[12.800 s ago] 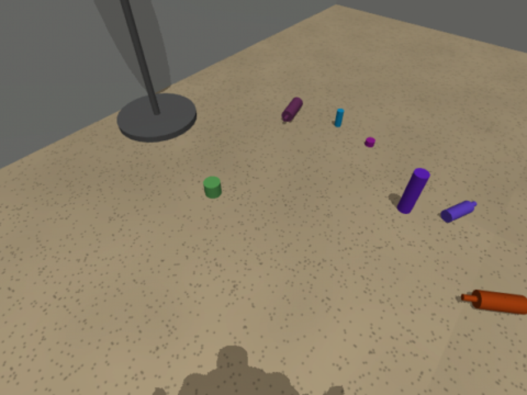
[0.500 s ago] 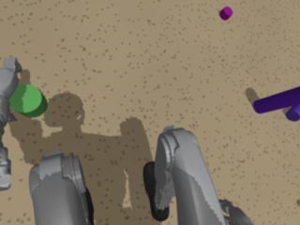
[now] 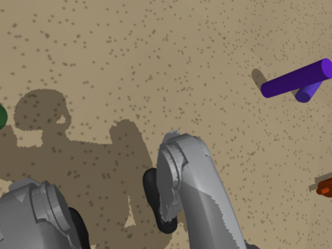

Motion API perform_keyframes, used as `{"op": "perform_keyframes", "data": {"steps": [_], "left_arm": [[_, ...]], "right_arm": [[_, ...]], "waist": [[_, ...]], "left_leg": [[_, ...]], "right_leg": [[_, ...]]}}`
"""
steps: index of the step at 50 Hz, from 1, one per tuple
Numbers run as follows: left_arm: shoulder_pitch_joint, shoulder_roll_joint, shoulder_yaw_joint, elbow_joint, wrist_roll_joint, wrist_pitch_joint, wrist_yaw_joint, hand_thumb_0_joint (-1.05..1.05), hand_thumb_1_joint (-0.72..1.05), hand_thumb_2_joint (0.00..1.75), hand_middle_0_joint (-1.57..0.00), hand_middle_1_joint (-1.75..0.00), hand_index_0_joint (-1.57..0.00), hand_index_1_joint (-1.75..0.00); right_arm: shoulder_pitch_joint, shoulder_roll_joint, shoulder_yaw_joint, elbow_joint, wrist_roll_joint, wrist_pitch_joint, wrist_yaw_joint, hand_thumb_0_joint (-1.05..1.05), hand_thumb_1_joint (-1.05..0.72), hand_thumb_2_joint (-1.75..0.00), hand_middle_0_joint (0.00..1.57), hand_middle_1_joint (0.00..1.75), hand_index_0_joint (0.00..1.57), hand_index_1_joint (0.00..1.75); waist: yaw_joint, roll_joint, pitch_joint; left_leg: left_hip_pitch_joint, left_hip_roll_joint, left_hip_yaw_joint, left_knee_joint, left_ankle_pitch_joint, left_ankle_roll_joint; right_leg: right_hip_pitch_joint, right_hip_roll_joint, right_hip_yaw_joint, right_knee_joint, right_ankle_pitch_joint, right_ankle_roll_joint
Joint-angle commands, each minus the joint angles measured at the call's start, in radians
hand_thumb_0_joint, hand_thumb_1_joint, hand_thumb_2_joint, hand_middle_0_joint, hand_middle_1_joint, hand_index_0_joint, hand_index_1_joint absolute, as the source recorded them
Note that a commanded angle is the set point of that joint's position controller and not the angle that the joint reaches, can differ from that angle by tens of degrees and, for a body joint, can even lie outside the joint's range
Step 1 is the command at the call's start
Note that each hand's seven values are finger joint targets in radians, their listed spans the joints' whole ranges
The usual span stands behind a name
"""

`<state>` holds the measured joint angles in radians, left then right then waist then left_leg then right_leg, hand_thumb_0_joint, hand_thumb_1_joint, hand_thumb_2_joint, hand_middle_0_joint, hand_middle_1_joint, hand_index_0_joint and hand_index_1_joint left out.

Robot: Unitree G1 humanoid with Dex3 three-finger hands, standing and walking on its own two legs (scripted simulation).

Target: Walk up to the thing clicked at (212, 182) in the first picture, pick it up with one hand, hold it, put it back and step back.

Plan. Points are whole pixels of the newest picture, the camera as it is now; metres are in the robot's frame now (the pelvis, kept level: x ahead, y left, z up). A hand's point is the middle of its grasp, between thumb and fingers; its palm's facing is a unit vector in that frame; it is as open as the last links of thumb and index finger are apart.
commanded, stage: rest palm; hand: left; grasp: from above
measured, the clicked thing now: out of the picture +0.47 +0.29 -0.27
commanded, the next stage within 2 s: close in 0.40 s
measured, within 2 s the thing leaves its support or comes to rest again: neither
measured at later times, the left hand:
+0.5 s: hand out of the picture +0.46 +0.30 -0.23, palm faces -0.46 -0.13 -0.88, open 14.1 cm
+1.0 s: hand out of the picture +0.47 +0.30 -0.24, palm faces -0.46 -0.13 -0.88, open 12.7 cm
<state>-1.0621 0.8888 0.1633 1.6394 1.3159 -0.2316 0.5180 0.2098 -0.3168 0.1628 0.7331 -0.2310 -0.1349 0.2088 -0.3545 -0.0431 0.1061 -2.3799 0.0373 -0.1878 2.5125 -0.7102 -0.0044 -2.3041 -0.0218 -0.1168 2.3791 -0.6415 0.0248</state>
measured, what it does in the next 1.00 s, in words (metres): stands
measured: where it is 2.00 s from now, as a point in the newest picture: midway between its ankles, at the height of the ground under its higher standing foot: (125, 232)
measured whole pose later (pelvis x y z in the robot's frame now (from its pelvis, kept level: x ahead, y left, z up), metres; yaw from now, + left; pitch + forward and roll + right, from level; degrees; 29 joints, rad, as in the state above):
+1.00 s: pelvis +0.00 +0.01 -0.01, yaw -3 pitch +29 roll -13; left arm -1.09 0.98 0.17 1.77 1.32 -0.22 0.60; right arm 0.15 -0.35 0.24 0.70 -0.27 -0.23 0.29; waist -0.39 -0.09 0.16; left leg -2.36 0.04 -0.24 2.56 -0.73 0.00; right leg -2.26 0.00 -0.15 2.38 -0.63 0.04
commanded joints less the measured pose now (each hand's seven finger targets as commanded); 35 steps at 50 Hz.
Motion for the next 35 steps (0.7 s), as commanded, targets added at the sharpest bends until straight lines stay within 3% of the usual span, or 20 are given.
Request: {"op": "perform_keyframes", "data": {"steps": [1, 2, 5, 7, 10, 12, 14, 16, 18, 21, 25, 26, 29, 31, 32, 33, 34, 35], "left_arm": [[-0.253, 0.263, 0.028, -0.115, -0.007, 0.002, 0.067, 0.00, -0.55, 1.02, -0.06, -0.98, -0.05, -0.99], [-0.278, 0.226, -0.004, -0.106, -0.002, 0.006, 0.064, 0.00, -0.54, 1.00, -0.06, -0.98, -0.05, -0.98], [-0.266, 0.245, 0.005, -0.088, -0.008, 0.015, 0.077, 0.00, -0.54, 1.01, -0.06, -0.97, -0.05, -0.98], [-0.243, 0.291, 0.048, -0.087, 0.000, 0.023, 0.086, 0.00, -0.53, 1.04, -0.07, -0.98, -0.06, -1.00], [-0.252, 0.248, 0.026, -0.046, 0.003, 0.036, 0.082, 0.00, -0.55, 1.04, -0.07, -0.97, -0.05, -0.99], [-0.263, 0.260, 0.031, -0.051, -0.016, 0.032, 0.088, 0.00, -0.54, 1.03, -0.07, -0.98, -0.05, -1.00], [-0.285, 0.221, -0.002, -0.053, -0.003, 0.031, 0.078, 0.00, -0.55, 1.02, -0.06, -0.97, -0.05, -0.99], [-0.271, 0.267, 0.030, -0.055, -0.008, 0.023, 0.084, 0.00, -0.54, 1.02, -0.07, -0.99, -0.06, -1.00], [-0.285, 0.237, 0.007, -0.043, 0.000, 0.016, 0.082, 0.00, -0.54, 1.03, -0.07, -0.99, -0.05, -1.00], [-0.299, 0.227, -0.009, -0.042, 0.001, 0.010, 0.087, 0.00, -0.53, 1.01, -0.07, -1.00, -0.06, -1.01], [-0.286, 0.255, -0.002, -0.027, 0.009, 0.003, 0.103, 0.00, -0.53, 1.02, -0.07, -1.01, -0.06, -1.02], [-0.292, 0.247, -0.013, -0.026, 0.009, 0.002, 0.105, 0.00, -0.45, 0.97, -0.09, -1.03, -0.10, -1.02], [-0.281, 0.276, 0.008, -0.038, 0.011, 0.005, 0.127, 0.00, -0.37, 1.01, -0.16, -1.04, -0.16, -1.03], [-0.279, 0.266, -0.001, 0.005, 0.014, 0.012, 0.131, 0.00, -0.34, 0.96, -0.16, -1.03, -0.17, -1.01], [-0.279, 0.288, 0.013, -0.006, 0.011, 0.012, 0.138, 0.00, -0.35, 0.95, -0.16, -1.02, -0.17, -1.00], [-0.286, 0.279, 0.003, 0.004, 0.013, 0.016, 0.136, 0.00, -0.35, 0.93, -0.16, -1.01, -0.17, -0.99], [-0.282, 0.308, 0.023, -0.005, 0.014, 0.018, 0.140, 0.00, -0.35, 0.91, -0.16, -1.00, -0.18, -0.98], [-0.281, 0.302, 0.013, 0.004, 0.013, 0.023, 0.138, 0.00, -0.33, 0.93, -0.18, -1.00, -0.20, -0.99]], "right_arm": [[0.211, -0.290, -0.082, 0.005, -0.006, -0.013, -0.003, 0.00, -0.89, -0.90, 0.20, 0.30, 0.20, 0.30], [0.202, -0.286, -0.079, -0.002, -0.013, -0.022, 0.005, 0.00, -0.89, -0.90, 0.20, 0.30, 0.20, 0.30], [0.202, -0.301, -0.073, 0.004, -0.012, -0.032, 0.013, 0.00, -0.89, -0.90, 0.20, 0.30, 0.20, 0.30], [0.217, -0.312, -0.076, 0.013, -0.019, -0.030, 0.017, 0.00, -0.89, -0.90, 0.20, 0.30, 0.20, 0.30], [0.210, -0.308, -0.074, 0.011, -0.024, -0.036, 0.030, 0.00, -0.89, -0.90, 0.20, 0.30, 0.20, 0.30], [0.190, -0.309, -0.072, 0.013, -0.018, -0.042, 0.031, 0.00, -0.89, -0.90, 0.20, 0.30, 0.20, 0.30], [0.190, -0.314, -0.072, 0.000, -0.022, -0.051, 0.039, 0.00, -0.89, -0.90, 0.20, 0.30, 0.20, 0.30], [0.191, -0.316, -0.068, 0.011, -0.022, -0.050, 0.040, 0.00, -0.89, -0.90, 0.20, 0.30, 0.20, 0.30], [0.191, -0.315, -0.065, 0.008, -0.026, -0.054, 0.047, 0.00, -0.90, -0.90, 0.20, 0.30, 0.20, 0.30], [0.184, -0.325, -0.064, 0.007, -0.029, -0.060, 0.053, 0.00, -0.90, -0.90, 0.20, 0.30, 0.20, 0.30], [0.167, -0.313, -0.040, 0.000, -0.030, -0.068, 0.059, 0.00, -0.90, -0.90, 0.20, 0.30, 0.20, 0.30], [0.162, -0.324, -0.045, 0.002, -0.033, -0.072, 0.061, 0.00, -0.89, -0.90, 0.20, 0.30, 0.20, 0.30], [0.167, -0.336, -0.047, 0.002, -0.031, -0.075, 0.062, 0.00, -0.89, -0.90, 0.20, 0.30, 0.20, 0.30], [0.154, -0.326, -0.030, -0.001, -0.038, -0.083, 0.071, 0.00, -0.89, -0.90, 0.20, 0.30, 0.20, 0.30], [0.153, -0.336, -0.034, -0.003, -0.033, -0.084, 0.070, 0.00, -0.89, -0.90, 0.20, 0.30, 0.20, 0.30], [0.151, -0.341, -0.034, -0.012, -0.035, -0.088, 0.073, 0.00, -0.89, -0.90, 0.20, 0.30, 0.20, 0.30], [0.160, -0.341, -0.029, -0.007, -0.037, -0.085, 0.073, 0.00, -0.89, -0.90, 0.20, 0.30, 0.20, 0.30], [0.153, -0.343, -0.030, -0.014, -0.035, -0.089, 0.075, 0.00, -0.89, -0.90, 0.20, 0.30, 0.20, 0.30]], "waist": [[-0.013, 0.399, -0.741], [-0.036, 0.403, -0.712], [-0.035, 0.407, -0.707], [-0.021, 0.410, -0.708], [-0.053, 0.396, -0.659], [-0.047, 0.410, -0.670], [-0.071, 0.414, -0.640], [-0.054, 0.427, -0.659], [-0.077, 0.420, -0.636], [-0.086, 0.434, -0.626], [-0.077, 0.418, -0.631], [-0.084, 0.433, -0.621], [-0.070, 0.454, -0.649], [-0.082, 0.434, -0.609], [-0.074, 0.444, -0.618], [-0.089, 0.439, -0.603], [-0.080, 0.435, -0.623], [-0.082, 0.426, -0.607]], "left_leg": [[0.494, -0.020, 0.107, -0.238, 0.216, 0.030], [0.499, -0.020, 0.109, -0.228, 0.214, 0.030], [0.511, -0.019, 0.098, -0.231, 0.244, 0.026], [0.513, -0.016, 0.094, -0.238, 0.255, 0.025], [0.516, -0.015, 0.092, -0.227, 0.244, 0.025], [0.504, -0.013, 0.086, -0.231, 0.220, 0.026], [0.523, -0.014, 0.084, -0.233, 0.224, 0.021], [0.524, -0.012, 0.072, -0.245, 0.223, 0.019], [0.524, -0.011, 0.077, -0.230, 0.235, 0.021], [0.538, -0.012, 0.078, -0.227, 0.232, 0.022], [0.538, -0.010, 0.073, -0.222, 0.224, 0.020], [0.529, -0.010, 0.074, -0.221, 0.218, 0.020], [0.557, -0.008, 0.070, -0.228, 0.255, 0.015], [0.540, -0.005, 0.060, -0.224, 0.239, 0.014], [0.536, -0.004, 0.055, -0.232, 0.237, 0.013], [0.531, -0.005, 0.058, -0.221, 0.237, 0.016], [0.528, -0.005, 0.062, -0.226, 0.239, 0.018], [0.512, -0.006, 0.068, -0.212, 0.232, 0.021]], "right_leg": [[0.419, 0.060, -0.088, -0.211, 0.236, -0.048], [0.391, 0.058, -0.091, -0.205, 0.237, -0.046], [0.391, 0.060, -0.103, -0.198, 0.260, -0.047], [0.406, 0.063, -0.107, -0.201, 0.265, -0.047], [0.381, 0.064, -0.111, -0.193, 0.261, -0.045], [0.381, 0.064, -0.112, -0.198, 0.243, -0.049], [0.362, 0.061, -0.118, -0.190, 0.243, -0.046], [0.363, 0.062, -0.127, -0.191, 0.234, -0.048], [0.369, 0.062, -0.124, -0.191, 0.250, -0.042], [0.366, 0.062, -0.125, -0.192, 0.248, -0.039], [0.376, 0.064, -0.129, -0.189, 0.243, -0.041], [0.369, 0.066, -0.129, -0.189, 0.240, -0.040], [0.387, 0.068, -0.130, -0.186, 0.267, -0.042], [0.358, 0.067, -0.140, -0.175, 0.256, -0.040], [0.367, 0.070, -0.139, -0.180, 0.252, -0.042], [0.366, 0.067, -0.136, -0.176, 0.258, -0.041], [0.394, 0.073, -0.135, -0.185, 0.259, -0.042], [0.395, 0.072, -0.130, -0.184, 0.260, -0.040]]}}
